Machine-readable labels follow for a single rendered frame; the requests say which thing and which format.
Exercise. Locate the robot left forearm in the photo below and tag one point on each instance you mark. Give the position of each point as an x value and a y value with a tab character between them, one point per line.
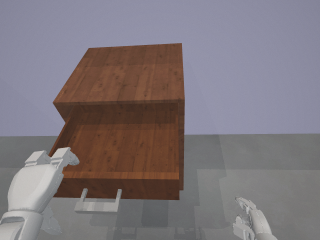
20	224

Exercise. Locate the cabinet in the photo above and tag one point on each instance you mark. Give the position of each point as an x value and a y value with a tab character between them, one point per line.
136	74

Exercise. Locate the right robot hand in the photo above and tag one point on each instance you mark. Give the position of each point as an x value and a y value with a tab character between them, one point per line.
246	228

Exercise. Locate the left robot hand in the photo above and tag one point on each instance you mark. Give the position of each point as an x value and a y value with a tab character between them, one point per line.
36	183

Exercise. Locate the handle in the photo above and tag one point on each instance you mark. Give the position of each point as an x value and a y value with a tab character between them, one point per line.
104	208

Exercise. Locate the drawer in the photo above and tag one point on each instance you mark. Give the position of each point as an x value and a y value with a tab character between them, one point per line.
133	147

